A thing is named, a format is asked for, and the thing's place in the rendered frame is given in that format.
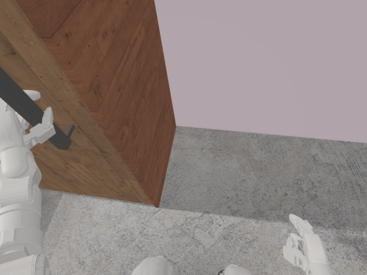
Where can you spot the handle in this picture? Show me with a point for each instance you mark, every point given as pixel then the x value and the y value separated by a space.
pixel 15 97

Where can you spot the robot left thigh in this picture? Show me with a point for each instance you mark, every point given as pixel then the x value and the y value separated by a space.
pixel 153 266

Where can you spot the robot left hand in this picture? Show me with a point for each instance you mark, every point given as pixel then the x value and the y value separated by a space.
pixel 13 126

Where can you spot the robot left upper arm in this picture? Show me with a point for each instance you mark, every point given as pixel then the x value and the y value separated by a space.
pixel 31 265

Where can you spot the robot right forearm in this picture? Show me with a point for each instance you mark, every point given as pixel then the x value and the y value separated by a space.
pixel 319 269

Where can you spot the robot left forearm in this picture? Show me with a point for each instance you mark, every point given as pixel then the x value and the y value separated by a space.
pixel 20 205

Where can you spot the wardrobe door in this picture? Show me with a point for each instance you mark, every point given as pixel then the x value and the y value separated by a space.
pixel 92 165

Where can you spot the robot right hand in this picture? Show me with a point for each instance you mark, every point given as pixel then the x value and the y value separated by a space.
pixel 309 249

